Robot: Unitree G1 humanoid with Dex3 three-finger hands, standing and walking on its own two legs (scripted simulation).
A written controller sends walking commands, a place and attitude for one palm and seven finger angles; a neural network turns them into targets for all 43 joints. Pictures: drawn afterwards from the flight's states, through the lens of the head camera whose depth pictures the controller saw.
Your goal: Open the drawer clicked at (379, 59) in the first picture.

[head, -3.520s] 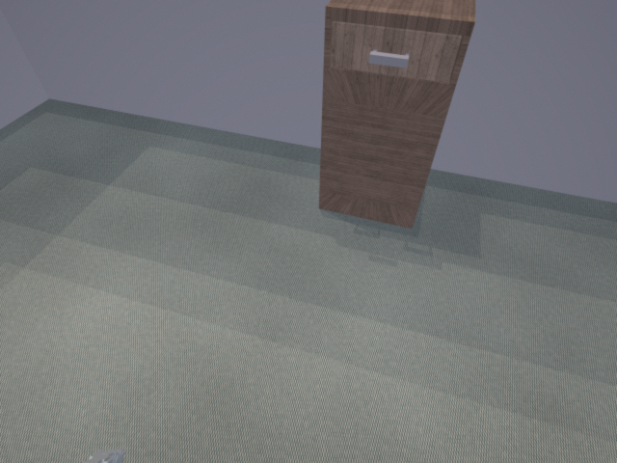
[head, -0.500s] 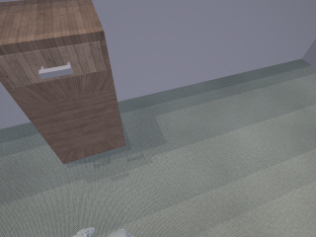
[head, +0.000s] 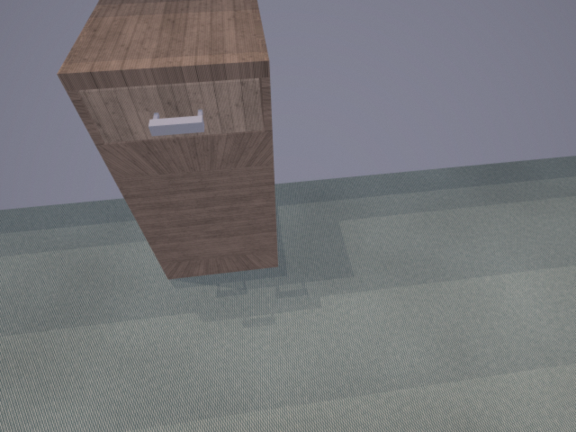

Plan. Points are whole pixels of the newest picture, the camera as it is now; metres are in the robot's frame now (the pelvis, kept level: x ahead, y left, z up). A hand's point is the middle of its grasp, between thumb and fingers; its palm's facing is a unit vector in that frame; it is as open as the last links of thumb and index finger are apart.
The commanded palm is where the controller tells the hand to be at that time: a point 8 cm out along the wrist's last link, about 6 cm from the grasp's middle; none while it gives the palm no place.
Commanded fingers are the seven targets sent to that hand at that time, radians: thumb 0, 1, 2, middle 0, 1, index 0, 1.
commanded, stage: turn to face it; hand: left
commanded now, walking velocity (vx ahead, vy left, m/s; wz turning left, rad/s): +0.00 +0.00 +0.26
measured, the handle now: (177, 120) +0.75 +0.29 -0.01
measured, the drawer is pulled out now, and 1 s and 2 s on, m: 0.00 0.00 0.00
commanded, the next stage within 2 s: take the last steps up to it in 0.04 s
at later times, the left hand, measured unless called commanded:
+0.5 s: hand out of the picture -0.07 +0.17 -0.18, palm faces +0.21 -0.96 -0.16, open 7.4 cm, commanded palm none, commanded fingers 0.00 0.90 0.90 -0.20 -0.30 -0.20 -0.30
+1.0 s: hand (189, 398) +0.20 +0.18 -0.17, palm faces +0.17 -0.96 -0.20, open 7.2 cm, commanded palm none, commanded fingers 0.00 0.90 0.90 -0.20 -0.30 -0.20 -0.30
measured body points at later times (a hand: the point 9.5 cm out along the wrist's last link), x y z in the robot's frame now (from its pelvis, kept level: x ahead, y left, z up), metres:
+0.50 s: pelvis +0.02 +0.00 +0.00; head +0.02 +0.02 +0.45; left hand -0.08 +0.22 -0.17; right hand +0.11 -0.22 -0.14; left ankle -0.04 +0.11 -0.74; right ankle +0.00 -0.12 -0.72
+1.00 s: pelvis +0.17 -0.01 +0.00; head +0.19 -0.01 +0.45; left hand +0.19 +0.23 -0.15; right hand +0.21 -0.24 -0.16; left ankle +0.14 +0.11 -0.69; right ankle +0.21 -0.11 -0.74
